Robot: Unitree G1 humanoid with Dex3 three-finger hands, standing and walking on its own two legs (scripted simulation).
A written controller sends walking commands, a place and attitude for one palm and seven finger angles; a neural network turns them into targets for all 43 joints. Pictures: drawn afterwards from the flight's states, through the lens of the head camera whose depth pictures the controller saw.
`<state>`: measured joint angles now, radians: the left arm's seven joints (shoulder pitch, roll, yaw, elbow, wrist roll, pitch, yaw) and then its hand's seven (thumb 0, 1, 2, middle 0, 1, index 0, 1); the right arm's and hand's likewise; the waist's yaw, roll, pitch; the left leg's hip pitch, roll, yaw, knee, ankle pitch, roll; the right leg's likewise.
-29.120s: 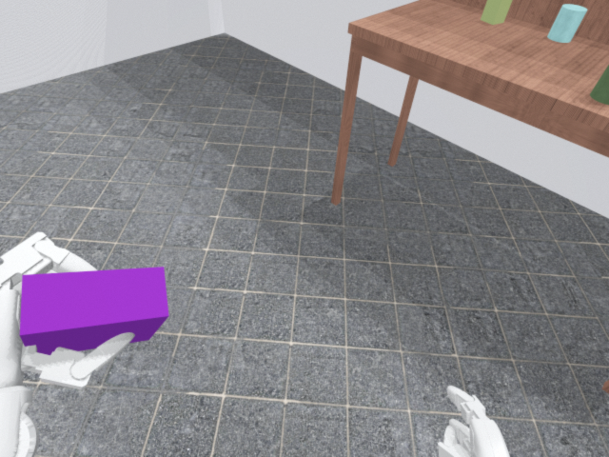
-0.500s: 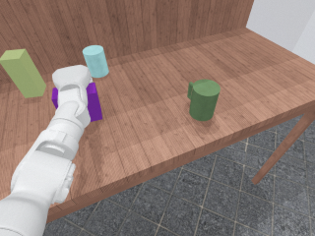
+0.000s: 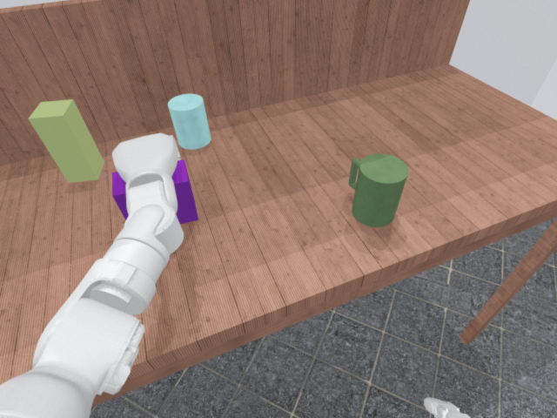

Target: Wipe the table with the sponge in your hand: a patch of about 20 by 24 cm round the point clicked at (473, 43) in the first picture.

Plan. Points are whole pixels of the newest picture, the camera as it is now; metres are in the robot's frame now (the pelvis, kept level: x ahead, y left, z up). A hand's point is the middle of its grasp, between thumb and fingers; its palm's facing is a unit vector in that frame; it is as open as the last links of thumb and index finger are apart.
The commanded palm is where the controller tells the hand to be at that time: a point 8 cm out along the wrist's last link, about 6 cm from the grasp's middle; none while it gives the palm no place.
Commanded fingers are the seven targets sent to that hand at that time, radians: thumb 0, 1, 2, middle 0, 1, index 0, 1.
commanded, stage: wipe back along the third lane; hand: left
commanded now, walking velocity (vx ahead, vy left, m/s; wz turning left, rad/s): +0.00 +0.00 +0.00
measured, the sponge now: (161, 205) +0.43 +0.22 +0.09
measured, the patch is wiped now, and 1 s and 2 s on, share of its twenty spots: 0.90 0.90 1.00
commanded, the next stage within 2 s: slide back across to the middle lane in 1.24 s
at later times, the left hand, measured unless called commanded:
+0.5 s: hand (162, 207) +0.38 +0.19 +0.13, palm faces +0.14 -0.07 -0.99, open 9.3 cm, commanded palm +0.33 +0.17 +0.15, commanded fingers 0.00 0.10 1.30 -1.20 -1.60 -1.20 -1.60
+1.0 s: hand (174, 234) +0.33 +0.16 +0.13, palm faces +0.16 -0.08 -0.98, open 9.3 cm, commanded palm +0.28 +0.14 +0.15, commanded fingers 0.00 0.10 1.30 -1.20 -1.60 -1.20 -1.60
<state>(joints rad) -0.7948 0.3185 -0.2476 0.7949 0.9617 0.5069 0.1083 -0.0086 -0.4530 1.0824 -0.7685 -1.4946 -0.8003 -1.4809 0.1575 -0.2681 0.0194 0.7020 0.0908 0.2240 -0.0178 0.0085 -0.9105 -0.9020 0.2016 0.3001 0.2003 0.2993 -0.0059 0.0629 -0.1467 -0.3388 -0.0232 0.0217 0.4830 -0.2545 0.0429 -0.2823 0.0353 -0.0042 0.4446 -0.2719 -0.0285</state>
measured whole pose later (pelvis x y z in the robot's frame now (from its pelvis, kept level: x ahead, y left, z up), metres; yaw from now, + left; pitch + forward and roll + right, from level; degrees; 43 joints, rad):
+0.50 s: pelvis +0.01 -0.01 +0.00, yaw +1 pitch +3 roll +0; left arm -0.53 0.28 -0.37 0.33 0.98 0.68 0.03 0.01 -0.43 1.07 -0.75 -1.52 -0.78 -1.50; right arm 0.00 -0.26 0.06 0.61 0.11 0.25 0.03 0.01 -0.91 -0.90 0.20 0.30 0.20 0.30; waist 0.07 0.07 -0.13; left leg -0.27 -0.03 0.00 0.52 -0.29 0.04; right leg -0.21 0.03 -0.02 0.50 -0.33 -0.04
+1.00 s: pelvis -0.01 -0.03 +0.00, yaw +0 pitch +0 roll +1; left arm -0.37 0.30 -0.36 0.16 0.97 0.68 0.03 0.01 -0.43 1.07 -0.74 -1.52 -0.78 -1.50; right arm 0.04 -0.28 0.06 0.62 0.11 0.25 0.03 0.01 -0.91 -0.90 0.20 0.30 0.20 0.30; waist 0.06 0.09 -0.12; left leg -0.25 -0.01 0.01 0.52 -0.27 0.01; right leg -0.22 0.05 -0.01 0.54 -0.32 -0.07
